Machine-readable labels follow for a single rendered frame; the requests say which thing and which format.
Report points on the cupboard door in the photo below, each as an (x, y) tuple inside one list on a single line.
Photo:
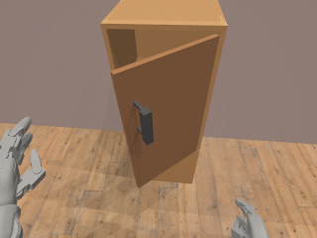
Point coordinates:
[(174, 85)]

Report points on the handle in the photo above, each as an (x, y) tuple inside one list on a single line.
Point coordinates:
[(146, 119)]

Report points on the left robot forearm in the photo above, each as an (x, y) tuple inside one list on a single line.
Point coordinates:
[(10, 226)]

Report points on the robot left hand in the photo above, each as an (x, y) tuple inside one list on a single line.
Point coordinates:
[(12, 147)]

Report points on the robot right hand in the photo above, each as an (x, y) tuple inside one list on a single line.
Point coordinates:
[(252, 227)]

